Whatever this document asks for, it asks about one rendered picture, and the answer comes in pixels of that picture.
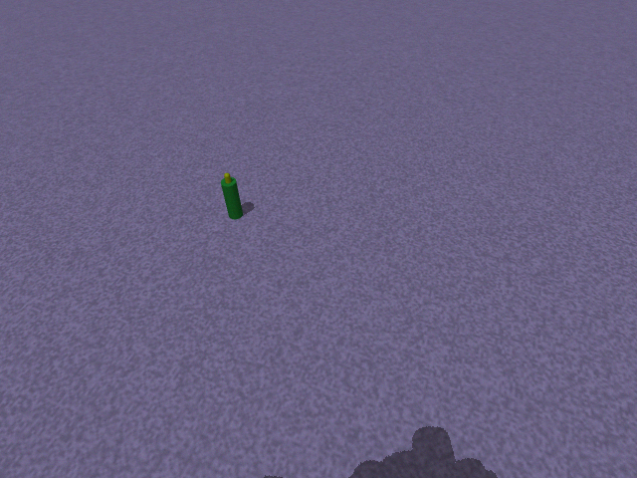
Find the bottle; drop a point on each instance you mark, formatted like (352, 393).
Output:
(231, 195)

